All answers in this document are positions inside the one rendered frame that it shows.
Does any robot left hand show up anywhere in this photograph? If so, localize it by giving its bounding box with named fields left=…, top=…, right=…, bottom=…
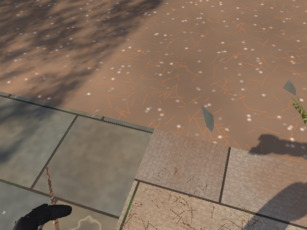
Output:
left=12, top=203, right=72, bottom=230

